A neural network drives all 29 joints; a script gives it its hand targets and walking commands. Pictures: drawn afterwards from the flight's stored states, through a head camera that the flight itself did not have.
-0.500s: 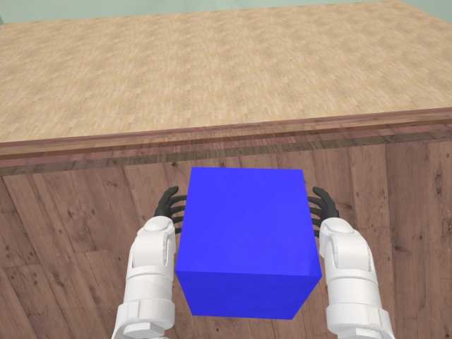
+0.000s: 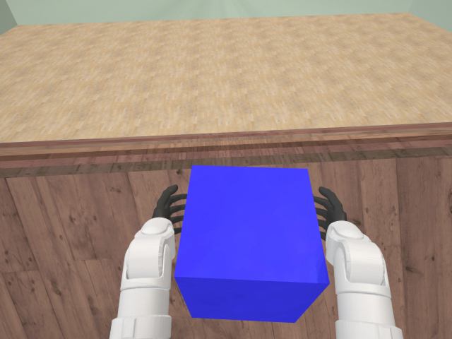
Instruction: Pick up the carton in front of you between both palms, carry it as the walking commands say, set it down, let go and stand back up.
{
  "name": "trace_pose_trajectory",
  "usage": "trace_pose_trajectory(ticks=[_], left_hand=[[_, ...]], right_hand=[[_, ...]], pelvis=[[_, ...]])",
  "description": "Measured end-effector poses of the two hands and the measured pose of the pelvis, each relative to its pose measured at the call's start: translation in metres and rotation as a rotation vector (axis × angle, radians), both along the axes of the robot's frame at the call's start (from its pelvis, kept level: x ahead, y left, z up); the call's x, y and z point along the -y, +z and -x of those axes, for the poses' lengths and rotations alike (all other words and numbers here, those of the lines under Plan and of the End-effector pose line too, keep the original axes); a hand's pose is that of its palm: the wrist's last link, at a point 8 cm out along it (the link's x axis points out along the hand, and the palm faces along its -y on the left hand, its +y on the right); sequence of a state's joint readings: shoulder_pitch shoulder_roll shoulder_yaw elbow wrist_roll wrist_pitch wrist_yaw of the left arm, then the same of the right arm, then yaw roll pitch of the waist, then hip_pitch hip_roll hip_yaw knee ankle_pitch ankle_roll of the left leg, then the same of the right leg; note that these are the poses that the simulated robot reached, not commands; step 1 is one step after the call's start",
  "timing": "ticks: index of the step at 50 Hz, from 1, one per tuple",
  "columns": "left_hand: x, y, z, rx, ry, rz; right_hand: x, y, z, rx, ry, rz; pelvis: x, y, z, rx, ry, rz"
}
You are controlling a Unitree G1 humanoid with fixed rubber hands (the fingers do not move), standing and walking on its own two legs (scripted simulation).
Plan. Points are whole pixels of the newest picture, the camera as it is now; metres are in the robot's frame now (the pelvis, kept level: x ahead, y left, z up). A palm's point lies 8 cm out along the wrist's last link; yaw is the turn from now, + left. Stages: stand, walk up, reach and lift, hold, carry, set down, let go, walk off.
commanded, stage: carry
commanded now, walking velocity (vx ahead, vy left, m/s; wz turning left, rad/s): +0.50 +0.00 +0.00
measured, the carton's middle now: (246, 248) +0.29 +0.00 +0.00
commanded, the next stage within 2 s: none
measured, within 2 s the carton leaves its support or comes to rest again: neither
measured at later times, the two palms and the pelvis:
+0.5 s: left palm (170, 142) +0.50 +0.17 +0.10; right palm (300, 138) +0.51 -0.13 +0.10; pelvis +0.24 +0.01 +0.01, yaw +1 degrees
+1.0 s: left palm (183, 79) +0.83 +0.18 +0.09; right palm (277, 78) +0.83 -0.12 +0.10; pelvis +0.57 +0.04 +0.01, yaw -1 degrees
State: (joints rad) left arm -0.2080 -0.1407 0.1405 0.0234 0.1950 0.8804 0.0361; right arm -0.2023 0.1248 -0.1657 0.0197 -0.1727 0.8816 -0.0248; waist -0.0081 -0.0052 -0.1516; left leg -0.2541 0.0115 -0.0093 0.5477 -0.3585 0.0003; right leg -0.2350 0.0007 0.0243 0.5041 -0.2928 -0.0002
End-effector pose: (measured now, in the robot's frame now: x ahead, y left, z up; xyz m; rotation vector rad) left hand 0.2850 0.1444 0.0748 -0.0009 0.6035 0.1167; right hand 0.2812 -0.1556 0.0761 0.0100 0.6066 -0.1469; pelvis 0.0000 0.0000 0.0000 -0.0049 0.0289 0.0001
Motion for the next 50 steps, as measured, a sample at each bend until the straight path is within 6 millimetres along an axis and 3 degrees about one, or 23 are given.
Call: trace_pose_trajectory(ticks=[6, 11, 15, 21, 26, 31, 37, 44, 50], left_hand=[[-0.016, 0.007, -0.036, -0.043, 0.007, -0.001], [-0.002, 0.012, -0.078, -0.077, 0.002, 0.031], [0.008, 0.010, -0.111, -0.071, 0.007, 0.032], [-0.007, 0.017, -0.161, -0.120, 0.079, 0.041], [-0.025, 0.021, -0.228, -0.098, 0.102, 0.054], [-0.043, 0.002, -0.309, -0.070, 0.073, 0.068], [-0.044, -0.009, -0.382, -0.183, 0.011, 0.063], [-0.040, 0.009, -0.469, -0.133, -0.019, 0.061], [-0.036, 0.018, -0.548, -0.066, 0.023, 0.055]], right_hand=[[-0.017, 0.006, -0.037, -0.043, -0.011, -0.023], [-0.003, 0.008, -0.067, -0.075, -0.051, -0.034], [0.008, 0.007, -0.103, -0.069, -0.061, -0.057], [-0.008, 0.018, -0.175, -0.120, -0.002, -0.057], [-0.026, 0.020, -0.245, -0.099, 0.015, -0.056], [-0.043, 0.004, -0.316, -0.069, -0.013, -0.045], [-0.045, -0.007, -0.370, -0.178, -0.075, -0.040], [-0.041, 0.015, -0.453, -0.128, -0.092, -0.030], [-0.037, 0.023, -0.545, -0.064, -0.042, -0.033]], pelvis=[[-0.010, -0.001, -0.043, -0.049, -0.039, -0.003], [-0.004, 0.001, -0.085, -0.062, -0.034, 0.028], [0.005, -0.005, -0.126, -0.063, 0.014, 0.029], [0.005, 0.009, -0.187, -0.071, 0.015, -0.012], [-0.009, 0.004, -0.251, -0.063, 0.007, -0.022], [-0.034, -0.020, -0.325, -0.030, -0.019, -0.030], [-0.051, 0.000, -0.390, -0.046, -0.050, -0.005], [-0.051, 0.016, -0.476, -0.059, -0.035, 0.027], [-0.036, 0.007, -0.565, -0.047, -0.022, 0.018]])
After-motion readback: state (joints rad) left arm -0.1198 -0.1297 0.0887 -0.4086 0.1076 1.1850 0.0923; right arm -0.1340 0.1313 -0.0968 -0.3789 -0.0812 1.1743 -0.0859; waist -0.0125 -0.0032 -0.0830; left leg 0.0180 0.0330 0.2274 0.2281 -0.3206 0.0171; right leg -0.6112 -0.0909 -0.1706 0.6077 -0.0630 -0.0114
